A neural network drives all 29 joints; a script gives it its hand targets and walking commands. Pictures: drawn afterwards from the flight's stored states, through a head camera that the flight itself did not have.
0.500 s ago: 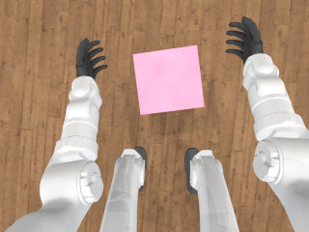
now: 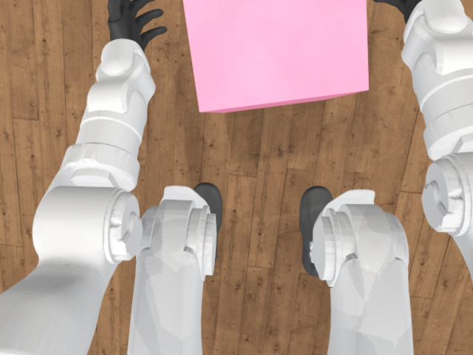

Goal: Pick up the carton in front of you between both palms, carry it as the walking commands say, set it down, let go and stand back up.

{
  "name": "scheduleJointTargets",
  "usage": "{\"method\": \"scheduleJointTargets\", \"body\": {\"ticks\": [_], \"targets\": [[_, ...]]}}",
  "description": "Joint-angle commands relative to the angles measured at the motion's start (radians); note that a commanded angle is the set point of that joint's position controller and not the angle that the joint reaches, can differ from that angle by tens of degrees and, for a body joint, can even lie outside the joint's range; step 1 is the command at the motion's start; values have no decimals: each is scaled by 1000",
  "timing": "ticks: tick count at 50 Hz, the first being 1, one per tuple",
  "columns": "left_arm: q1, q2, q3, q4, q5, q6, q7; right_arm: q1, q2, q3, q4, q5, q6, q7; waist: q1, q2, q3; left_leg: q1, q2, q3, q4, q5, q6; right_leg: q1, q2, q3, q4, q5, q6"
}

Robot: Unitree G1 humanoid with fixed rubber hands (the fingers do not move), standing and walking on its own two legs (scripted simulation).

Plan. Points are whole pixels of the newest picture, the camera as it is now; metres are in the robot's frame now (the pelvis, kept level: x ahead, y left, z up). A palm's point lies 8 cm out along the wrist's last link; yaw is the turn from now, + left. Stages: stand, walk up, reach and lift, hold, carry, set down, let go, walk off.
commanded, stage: reach and lift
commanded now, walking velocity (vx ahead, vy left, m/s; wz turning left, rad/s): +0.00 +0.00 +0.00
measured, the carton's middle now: (270, 40) +0.53 -0.02 -0.27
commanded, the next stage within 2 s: none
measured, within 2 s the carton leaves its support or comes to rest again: leaves its support in 0.84 s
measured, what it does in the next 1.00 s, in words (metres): stands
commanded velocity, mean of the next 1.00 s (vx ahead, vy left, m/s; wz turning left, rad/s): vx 0.00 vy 0.00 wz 0.00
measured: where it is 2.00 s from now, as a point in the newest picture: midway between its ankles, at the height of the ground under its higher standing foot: (258, 243)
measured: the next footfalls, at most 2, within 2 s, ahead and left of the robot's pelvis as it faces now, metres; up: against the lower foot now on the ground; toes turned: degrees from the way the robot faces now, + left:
none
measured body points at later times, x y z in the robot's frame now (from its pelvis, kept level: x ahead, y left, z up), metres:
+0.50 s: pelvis +0.00 +0.00 -0.02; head +0.37 -0.03 +0.23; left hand +0.54 +0.16 -0.20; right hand +0.56 -0.19 -0.21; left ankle +0.13 +0.13 -0.36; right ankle +0.11 -0.12 -0.36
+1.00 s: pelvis +0.01 +0.00 -0.03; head +0.35 -0.04 +0.26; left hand +0.55 +0.13 -0.16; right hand +0.56 -0.17 -0.18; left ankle +0.13 +0.13 -0.36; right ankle +0.11 -0.13 -0.36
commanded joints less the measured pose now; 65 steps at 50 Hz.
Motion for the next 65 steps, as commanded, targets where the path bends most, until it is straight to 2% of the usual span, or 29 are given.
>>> {"method": "scheduleJointTargets", "body": {"ticks": [1,4,5,9,13,21,26,29,30,32,34,35,37,40,43,46,51,53,55,57,60,65], "targets": [[-249,132,-8,-58,-16,-39,1,-290,-131,12,-59,23,-39,-3,10,-76,-1128,565,25,92,-98,207,-3,606,-39,-56,-131,175,-7],[-277,144,-38,-66,-45,-55,7,-326,-146,31,-92,46,-56,-10,-2,-69,-1178,608,21,88,-60,260,3,618,-39,-60,-93,226,-10],[-289,139,-40,-82,-47,-58,10,-333,-155,33,-105,47,-60,-11,4,-59,-1175,598,17,92,-51,274,3,622,-38,-55,-84,237,-15],[-231,62,-90,-53,-100,-57,9,-294,-150,46,-115,42,-65,-7,-34,-84,-1180,595,3,90,-20,342,-2,666,-35,-60,-54,323,-16],[-177,63,-79,-61,-94,-63,19,-248,-115,52,-114,37,-60,-8,-28,-107,-1200,574,-10,101,-18,349,-5,710,-35,-58,-58,349,-8],[-191,63,-34,-19,-42,-71,17,-251,-63,53,-66,27,-57,-6,-4,-97,-1053,479,-8,104,-39,260,-4,612,-35,-39,-90,255,-12],[-266,-18,-79,-27,-59,-74,15,-325,4,102,-68,41,-65,-9,-9,-94,-1062,510,-19,102,-50,244,0,626,-25,-42,-106,222,-17],[-300,-78,-71,-17,-38,-76,16,-357,55,103,-56,14,-65,-11,-19,-90,-1053,535,-33,103,-52,232,-2,625,-13,-49,-116,200,-18],[-313,-112,-67,-15,-24,-75,13,-368,89,105,-54,2,-63,-7,-25,-88,-1046,545,-39,102,-50,226,0,615,-8,-52,-117,190,-17],[-412,-313,-106,-37,-5,-69,-26,-452,316,153,-63,-4,-56,34,-22,-85,-1040,539,-56,103,-45,226,5,590,8,-53,-115,188,-22],[-536,-592,-141,-47,24,-50,-97,-545,621,188,-66,-16,-38,105,-24,-79,-1021,524,-75,109,-33,220,6,568,27,-55,-101,197,-29],[-591,-693,-146,-63,48,-33,-134,-545,733,173,-64,-45,-23,138,-31,-80,-1000,510,-84,117,-27,207,5,556,34,-59,-98,197,-28],[-618,-826,-130,-94,79,0,-192,-532,875,150,-95,-73,1,185,-38,-67,-982,488,-99,127,-18,196,12,532,49,-75,-89,201,-30],[-622,-935,-127,-147,88,33,-235,-511,978,121,-158,-88,22,225,-47,-47,-1015,488,-106,127,-2,246,20,511,63,-93,-68,250,-38],[-606,-1029,-162,-195,61,56,-250,-523,1046,153,-264,-66,37,240,-56,-52,-1145,529,-109,131,14,338,21,569,70,-106,-52,348,-36],[-588,-1106,-218,-254,27,82,-246,-544,1111,224,-386,-25,54,234,-52,-74,-1346,588,-117,144,16,408,17,701,76,-119,-52,439,-27],[-572,-1196,-324,-429,28,136,-237,-495,1237,297,-565,-17,113,207,-44,-117,-1661,658,-130,167,-36,413,12,912,93,-137,-105,492,-6],[-573,-1203,-355,-495,41,155,-239,-446,1293,306,-593,-31,144,202,-40,-124,-1684,666,-134,167,-73,366,17,923,103,-144,-141,448,0],[-557,-1201,-354,-507,71,179,-244,-395,1341,289,-570,-60,178,206,-27,-118,-1613,640,-134,164,-122,281,23,873,109,-146,-188,352,2],[-526,-1202,-313,-466,119,207,-253,-349,1368,238,-496,-102,210,217,-9,-109,-1467,596,-131,159,-175,175,29,779,114,-145,-243,218,0],[-479,-1215,-215,-372,201,242,-270,-317,1374,139,-388,-176,237,236,0,-96,-1286,550,-128,150,-248,59,37,677,118,-145,-316,72,-9],[-449,-1246,-132,-300,270,260,-292,-297,1379,25,-319,-260,244,252,-15,-70,-1268,588,-135,139,-346,40,35,701,123,-145,-400,57,-18]]}}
